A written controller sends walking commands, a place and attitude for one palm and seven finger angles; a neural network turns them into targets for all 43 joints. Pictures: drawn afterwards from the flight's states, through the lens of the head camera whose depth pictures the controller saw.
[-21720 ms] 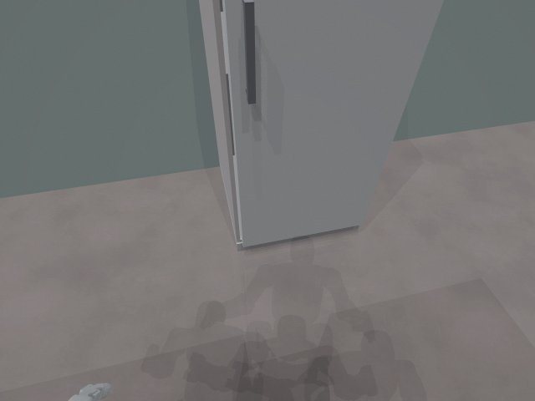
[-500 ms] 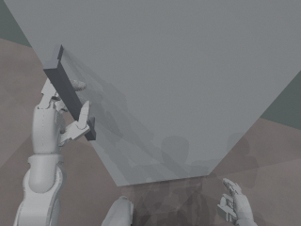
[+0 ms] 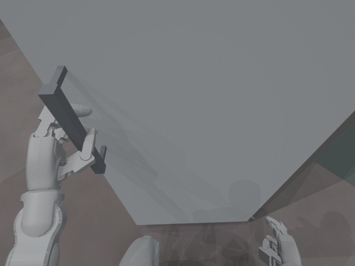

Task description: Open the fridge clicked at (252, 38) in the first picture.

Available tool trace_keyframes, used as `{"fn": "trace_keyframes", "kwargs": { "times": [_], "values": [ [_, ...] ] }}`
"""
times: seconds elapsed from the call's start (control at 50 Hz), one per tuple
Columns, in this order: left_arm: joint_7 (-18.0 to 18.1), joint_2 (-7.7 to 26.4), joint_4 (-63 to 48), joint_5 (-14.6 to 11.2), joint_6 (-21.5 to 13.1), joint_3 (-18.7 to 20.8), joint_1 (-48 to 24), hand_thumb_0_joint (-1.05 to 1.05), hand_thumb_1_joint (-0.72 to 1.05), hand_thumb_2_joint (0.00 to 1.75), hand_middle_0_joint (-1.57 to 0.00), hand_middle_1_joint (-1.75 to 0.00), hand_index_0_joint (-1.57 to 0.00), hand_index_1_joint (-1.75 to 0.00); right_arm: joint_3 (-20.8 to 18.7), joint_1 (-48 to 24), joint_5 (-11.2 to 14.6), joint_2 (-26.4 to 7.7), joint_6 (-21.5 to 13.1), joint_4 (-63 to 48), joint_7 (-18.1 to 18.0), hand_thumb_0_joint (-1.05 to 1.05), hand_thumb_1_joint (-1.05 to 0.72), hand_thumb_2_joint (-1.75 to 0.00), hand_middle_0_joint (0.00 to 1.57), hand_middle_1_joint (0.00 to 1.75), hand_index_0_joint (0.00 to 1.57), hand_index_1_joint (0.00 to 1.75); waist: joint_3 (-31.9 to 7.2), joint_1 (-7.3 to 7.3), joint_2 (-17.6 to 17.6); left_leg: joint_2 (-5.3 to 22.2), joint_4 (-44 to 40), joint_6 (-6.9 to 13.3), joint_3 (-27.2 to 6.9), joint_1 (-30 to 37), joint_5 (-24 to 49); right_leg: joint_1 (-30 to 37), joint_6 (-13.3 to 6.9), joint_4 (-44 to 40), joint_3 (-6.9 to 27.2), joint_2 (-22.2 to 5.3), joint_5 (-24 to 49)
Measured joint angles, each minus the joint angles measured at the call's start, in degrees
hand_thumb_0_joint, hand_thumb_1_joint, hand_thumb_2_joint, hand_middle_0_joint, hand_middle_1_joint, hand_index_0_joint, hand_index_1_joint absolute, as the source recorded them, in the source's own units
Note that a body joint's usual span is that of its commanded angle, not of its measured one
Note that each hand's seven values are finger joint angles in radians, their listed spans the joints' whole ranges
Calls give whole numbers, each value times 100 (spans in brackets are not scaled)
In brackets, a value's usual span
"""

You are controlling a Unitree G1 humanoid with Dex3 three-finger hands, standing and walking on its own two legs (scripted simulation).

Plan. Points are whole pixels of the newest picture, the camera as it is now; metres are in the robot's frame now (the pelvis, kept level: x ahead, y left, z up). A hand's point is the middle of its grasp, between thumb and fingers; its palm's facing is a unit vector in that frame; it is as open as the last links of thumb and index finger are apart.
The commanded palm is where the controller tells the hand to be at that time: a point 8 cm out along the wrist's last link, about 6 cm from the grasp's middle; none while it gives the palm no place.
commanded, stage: walk backward, drawing the door open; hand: left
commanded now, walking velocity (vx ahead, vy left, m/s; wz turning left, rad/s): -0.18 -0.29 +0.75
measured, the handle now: (83, 129) +0.32 +0.18 +0.16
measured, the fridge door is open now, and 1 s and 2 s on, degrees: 47 67 66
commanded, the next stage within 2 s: stop walking and hold the door back in 0.46 s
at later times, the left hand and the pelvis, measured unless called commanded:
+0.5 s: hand (98, 228) +0.16 +0.11 +0.16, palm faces +0.55 -0.79 -0.26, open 6.4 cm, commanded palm +0.10 +0.14 +0.17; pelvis -0.05 -0.15 +0.00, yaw +17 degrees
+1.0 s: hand (106, 257) +0.13 +0.09 +0.17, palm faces +0.59 -0.78 -0.19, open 5.6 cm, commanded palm +0.09 +0.13 +0.16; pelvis -0.12 -0.22 +0.01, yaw +30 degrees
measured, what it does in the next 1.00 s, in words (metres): steps to the right, turning left: left foot, then right foot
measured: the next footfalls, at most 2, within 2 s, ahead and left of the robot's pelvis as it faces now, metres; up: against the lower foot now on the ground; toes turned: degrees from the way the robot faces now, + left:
left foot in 0.12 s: +0.02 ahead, +0.08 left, +0.00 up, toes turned +15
right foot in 0.44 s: +0.06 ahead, -0.28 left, +0.00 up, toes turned +15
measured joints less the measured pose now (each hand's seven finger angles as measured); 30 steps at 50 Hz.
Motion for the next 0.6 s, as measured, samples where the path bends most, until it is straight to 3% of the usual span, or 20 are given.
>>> {"fn": "trace_keyframes", "kwargs": {
  "times": [0.06,0.1,0.12,0.14,0.18,0.22,0.26,0.34,0.4,0.44,0.46,0.5,0.56,0.6],
  "values": [
    [-110,48,-188,-22,-82,-159,97,-3,63,79,-46,-140,-30,-136,-11,101,-12,-47,12,-154,-97,1,-91,-90,20,29,20,30,-56,-102,-158,21,-1308,47,551,709,148,-19,-45,18,-391,-153,-28],
    [-167,88,-411,-48,-119,-261,85,-4,62,79,-46,-140,-31,-136,-9,142,-45,-112,-19,-334,-136,1,-91,-90,20,29,20,30,-134,-108,-166,54,-2741,68,756,1326,979,-329,-78,448,-596,-173,-182],
    [-170,133,-497,-62,-166,-289,12,-4,61,79,-46,-140,-31,-136,-44,104,-58,-100,-43,-404,-149,1,-91,-90,20,29,20,30,-109,-84,-206,53,-3057,214,750,1428,1533,-603,-77,979,-537,-168,-373],
    [-172,184,-484,-26,-247,-305,-125,-5,62,80,-46,-140,-31,-136,-80,9,-72,-19,-63,-385,-148,1,-91,-90,20,29,19,30,31,-24,-325,14,-2935,379,736,1378,1531,-846,-23,1603,-285,-98,-802],
    [-200,216,-386,57,-363,-297,-266,-5,61,80,-46,-140,-32,-136,-33,-142,-97,131,-86,-294,-52,1,-91,-90,20,29,19,30,260,89,-422,52,-2952,525,619,1428,1369,-1221,48,2545,75,212,-1130],
    [-223,219,-310,124,-325,-308,-311,-4,61,80,-46,-140,-32,-137,50,-163,-101,255,-125,-285,40,1,-91,-90,20,29,19,30,349,82,-335,154,-3307,461,320,1496,1550,-1458,116,2923,147,444,-1070],
    [-208,221,-216,167,-254,-339,-339,-3,61,79,-46,-140,-32,-138,110,-137,-90,324,-171,-307,122,1,-91,-90,20,29,20,30,381,101,-158,297,-3724,300,11,1554,1905,-1558,136,2773,161,536,-759],
    [-120,163,39,88,-109,-343,-328,-2,63,79,-46,-140,-32,-137,194,-38,3,341,-216,-379,202,1,-90,-90,21,29,20,30,257,244,200,539,-4155,79,-382,1567,2290,-1230,104,1627,267,468,-417],
    [-12,170,221,-37,-5,-199,-302,-2,64,80,-46,-140,-30,-137,259,24,55,338,-222,-439,204,1,-90,-89,21,30,20,30,85,290,383,631,-4048,-77,-662,1388,2321,-614,107,601,257,449,-278],
    [78,315,207,-108,102,23,-271,-3,65,81,-46,-140,-28,-135,323,79,86,407,-218,-494,206,1,-90,-89,21,30,20,30,-119,325,147,469,-3592,-63,-693,1070,1957,-92,29,-387,279,253,157],
    [105,272,212,-94,87,159,-265,-3,65,81,-46,-140,-27,-135,340,0,87,365,-204,-458,207,1,-90,-89,21,30,20,30,-154,365,114,408,-2940,-25,-729,775,1303,-194,46,-357,303,236,287],
    [154,69,270,-37,27,255,-219,-3,65,82,-46,-140,-26,-135,283,-166,18,170,-151,-285,158,1,-90,-89,21,30,20,30,-80,294,229,177,-1354,60,-781,283,434,-319,21,-50,202,255,281],
    [142,-8,253,-53,-8,235,12,-3,66,81,-46,-140,-27,-136,124,-117,36,-23,1,-196,114,1,-90,-89,21,30,20,30,-70,109,153,-106,-151,6,-226,94,0,-185,-39,-130,-12,56,318],
    [101,25,221,-61,-86,173,109,-3,66,80,-46,-140,-28,-136,76,-9,42,-90,72,-200,30,1,-90,-89,21,30,20,30,-82,24,-4,-153,-351,17,175,328,-70,-103,-66,-208,-176,-79,358]
  ]
}}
